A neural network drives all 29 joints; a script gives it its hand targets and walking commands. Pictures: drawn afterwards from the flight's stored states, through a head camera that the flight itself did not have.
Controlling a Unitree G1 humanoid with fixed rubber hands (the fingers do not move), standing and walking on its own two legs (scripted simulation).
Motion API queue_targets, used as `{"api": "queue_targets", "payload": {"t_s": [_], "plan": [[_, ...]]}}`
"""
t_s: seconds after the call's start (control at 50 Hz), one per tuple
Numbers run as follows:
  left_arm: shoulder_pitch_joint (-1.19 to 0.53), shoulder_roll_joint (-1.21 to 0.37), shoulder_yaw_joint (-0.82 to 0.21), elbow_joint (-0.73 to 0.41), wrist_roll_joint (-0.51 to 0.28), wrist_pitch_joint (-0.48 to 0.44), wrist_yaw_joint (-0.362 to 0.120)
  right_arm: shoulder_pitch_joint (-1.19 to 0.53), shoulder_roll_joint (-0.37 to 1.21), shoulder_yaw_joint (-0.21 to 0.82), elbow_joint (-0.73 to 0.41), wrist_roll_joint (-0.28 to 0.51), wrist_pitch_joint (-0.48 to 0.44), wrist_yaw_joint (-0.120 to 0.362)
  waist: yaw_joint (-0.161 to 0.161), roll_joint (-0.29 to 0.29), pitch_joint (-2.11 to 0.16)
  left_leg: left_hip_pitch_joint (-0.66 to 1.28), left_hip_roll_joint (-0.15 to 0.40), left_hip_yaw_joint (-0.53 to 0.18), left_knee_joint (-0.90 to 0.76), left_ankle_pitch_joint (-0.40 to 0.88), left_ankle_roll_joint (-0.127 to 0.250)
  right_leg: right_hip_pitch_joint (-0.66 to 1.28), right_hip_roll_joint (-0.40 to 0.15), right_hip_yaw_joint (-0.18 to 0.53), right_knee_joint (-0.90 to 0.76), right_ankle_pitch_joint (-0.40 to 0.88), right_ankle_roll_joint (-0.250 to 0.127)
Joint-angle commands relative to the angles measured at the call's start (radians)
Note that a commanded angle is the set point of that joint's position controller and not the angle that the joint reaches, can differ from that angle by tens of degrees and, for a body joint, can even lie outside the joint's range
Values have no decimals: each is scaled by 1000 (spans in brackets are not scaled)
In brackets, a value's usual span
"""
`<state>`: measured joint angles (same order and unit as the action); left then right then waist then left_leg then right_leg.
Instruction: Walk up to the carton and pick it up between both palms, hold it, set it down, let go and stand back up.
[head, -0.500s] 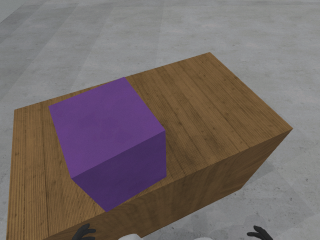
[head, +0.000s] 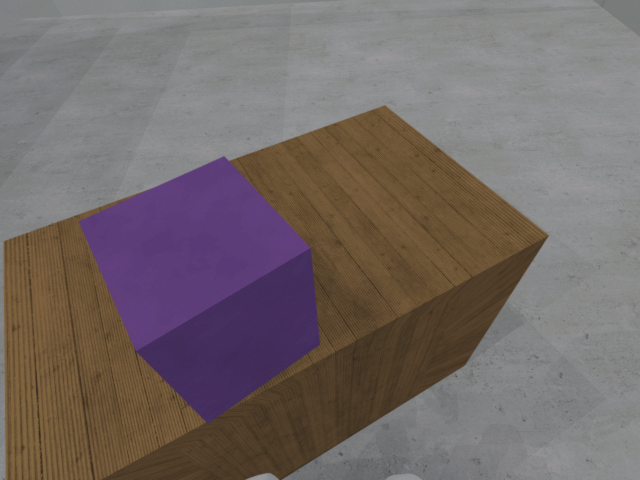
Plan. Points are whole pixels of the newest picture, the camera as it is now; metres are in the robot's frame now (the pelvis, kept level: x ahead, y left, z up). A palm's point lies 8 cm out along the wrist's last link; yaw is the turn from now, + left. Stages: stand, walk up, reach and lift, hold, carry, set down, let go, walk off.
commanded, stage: walk up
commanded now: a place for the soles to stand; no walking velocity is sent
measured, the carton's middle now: (216, 291) +0.35 +0.17 +0.02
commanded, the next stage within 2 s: none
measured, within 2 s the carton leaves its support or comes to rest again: neither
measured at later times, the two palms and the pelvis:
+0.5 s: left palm out of the picture +0.08 +0.26 -0.12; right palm out of the picture +0.06 -0.27 -0.13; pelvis +0.00 -0.01 +0.00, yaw -1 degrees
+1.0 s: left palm out of the picture -0.04 +0.15 -0.11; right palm out of the picture +0.03 -0.35 -0.13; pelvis -0.06 -0.09 +0.00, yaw +17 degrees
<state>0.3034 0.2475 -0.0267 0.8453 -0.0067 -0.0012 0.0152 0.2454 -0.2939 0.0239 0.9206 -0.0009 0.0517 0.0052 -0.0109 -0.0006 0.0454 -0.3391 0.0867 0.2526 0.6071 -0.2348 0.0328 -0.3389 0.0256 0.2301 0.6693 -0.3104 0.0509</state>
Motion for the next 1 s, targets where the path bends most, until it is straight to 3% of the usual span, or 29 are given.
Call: {"api": "queue_targets", "payload": {"t_s": [0.0,0.06,0.14,0.22,0.3,0.34,0.38,0.4,0.42,0.44,0.46,0.48,0.5,0.52,0.56,0.58,0.62,0.64,0.66,0.68,0.7,0.72,0.74,0.78,0.84,0.88,0.9,0.92,0.98], "plan": [[39,146,39,-66,8,-24,7,-9,-166,-36,-52,-3,-17,-7,18,-16,-5,99,148,-222,-242,-308,42,-126,-20,-8,-87,-29,-92],[53,147,41,-65,7,-23,9,-26,-175,-37,-55,-5,-10,-6,27,37,-12,80,160,-209,-259,-347,50,-104,-17,-39,-57,-39,-87],[33,165,45,-66,7,-25,12,-24,-156,-34,-57,-5,-3,-1,5,-30,-7,106,119,-180,-195,-299,32,-136,-38,25,-112,-28,-95],[0,182,43,-76,3,-26,13,-9,-143,-31,-55,0,-4,0,-14,-50,-2,183,89,-178,-146,-214,24,-226,-53,88,-163,-17,-106],[9,179,41,-71,6,-24,13,3,-151,-30,-53,-3,-9,-2,-15,-73,-32,188,108,-191,-167,-222,30,-188,-35,56,-127,16,-100],[26,166,42,-71,3,-24,14,-19,-164,-34,-53,-1,-11,-3,5,-18,-38,160,132,-194,-198,-214,45,-143,-29,11,-78,65,-88],[28,160,42,-74,8,-23,13,-36,-171,-38,-54,-4,-8,-4,11,-15,-25,137,140,-176,-197,-206,52,-127,-27,-4,-55,106,-89],[-65,214,73,-67,28,2,13,1,-217,-43,-76,-16,-19,-10,-26,-48,48,113,215,-340,-222,68,107,-168,-30,-67,68,172,-57],[-62,201,75,-73,40,16,15,38,-242,-55,-75,-22,-29,-13,-24,33,-1,151,311,-412,-241,288,176,-156,-13,-119,197,99,-35],[-31,178,75,-70,46,28,16,15,-253,-61,-89,-24,-37,-17,-12,108,-22,173,403,-444,-248,468,242,-186,-14,-158,310,-178,-8],[-25,159,74,-71,55,40,16,30,-249,-69,-99,-26,-44,-21,-22,140,-50,160,444,-471,-261,500,286,-191,-38,-169,433,-324,-5],[-42,150,79,-77,62,49,14,33,-239,-75,-102,-28,-50,-29,-24,113,-61,146,438,-475,-268,496,297,-183,-57,-158,497,-348,-10],[-69,152,79,-89,56,57,10,0,-236,-83,-125,-29,-54,-36,-17,126,-71,94,413,-457,-278,472,279,-145,-83,-146,516,-329,-11],[-72,143,80,-97,53,63,1,-35,-225,-84,-133,-38,-57,-42,4,157,-58,49,359,-399,-277,400,233,-113,-104,-141,468,-266,-18],[-62,131,79,-99,46,72,-15,-63,-216,-92,-155,-51,-54,-50,23,182,-75,74,299,-388,-265,248,174,-105,-109,-150,357,-218,-32],[-50,140,76,-97,44,72,-22,-69,-218,-94,-162,-50,-51,-48,28,191,-104,75,297,-385,-261,136,155,-62,-111,-163,277,-212,-41],[4,113,75,-77,33,58,-27,-95,-211,-97,-189,-46,-36,-39,53,136,-127,-6,232,-314,-160,81,103,106,-90,-215,6,-113,-54],[55,115,77,-58,28,50,-30,-63,-191,-89,-182,-45,-24,-33,78,37,-129,-82,160,-254,-21,28,48,219,-76,-213,-183,2,-62],[41,160,87,-60,22,38,-27,-9,-101,-63,-186,-42,-15,-19,59,-188,-92,-213,-4,-168,180,-193,-8,218,-191,-5,-331,-57,-68],[-42,248,100,-96,7,41,-15,45,-46,-53,-192,-35,-7,-21,11,-324,-32,-330,-115,-197,354,-427,-43,121,-337,190,-385,-28,-99],[-75,318,116,-111,-5,43,8,-19,-96,-74,-217,-30,3,-37,53,-296,-35,-284,-102,-349,556,-434,-26,-66,-427,240,-473,-154,-191],[-154,275,109,-124,4,43,20,-31,-118,-79,-215,-25,2,-40,36,-244,21,-266,-98,-407,642,-361,-25,-112,-402,150,-462,-199,-190],[-209,221,95,-133,20,40,26,23,-113,-90,-185,-17,-4,-36,-13,-207,37,-307,-114,-408,675,-298,-28,-57,-357,92,-402,-135,-185],[-215,159,84,-160,37,28,31,124,-129,-111,-143,-29,-16,-33,-30,-160,4,-342,-116,-367,716,-202,-52,68,-329,6,-347,-56,-179],[-136,119,82,-153,48,-8,29,135,-119,-121,-144,-47,-24,-16,13,-56,-21,-385,-102,-363,657,-164,-83,231,-378,-3,-332,-13,-212],[-62,109,87,-120,48,-27,35,117,-97,-122,-164,-48,-18,-7,45,-77,0,-406,-74,-369,556,-169,-100,291,-420,-1,-342,-33,-203],[-46,119,89,-114,56,-32,39,100,-76,-120,-170,-51,-17,-2,55,-83,7,-421,-64,-370,503,-195,-107,335,-441,-12,-333,-14,-225],[-21,124,88,-98,56,-35,39,73,-69,-117,-187,-51,-18,3,75,-97,21,-422,-63,-358,451,-213,-112,342,-444,-35,-340,-22,-230],[-6,133,88,-87,64,-33,33,66,-48,-116,-211,-50,-33,16,86,-165,23,-320,-56,-297,310,-256,-96,298,-439,-139,-330,-38,-247]]}}
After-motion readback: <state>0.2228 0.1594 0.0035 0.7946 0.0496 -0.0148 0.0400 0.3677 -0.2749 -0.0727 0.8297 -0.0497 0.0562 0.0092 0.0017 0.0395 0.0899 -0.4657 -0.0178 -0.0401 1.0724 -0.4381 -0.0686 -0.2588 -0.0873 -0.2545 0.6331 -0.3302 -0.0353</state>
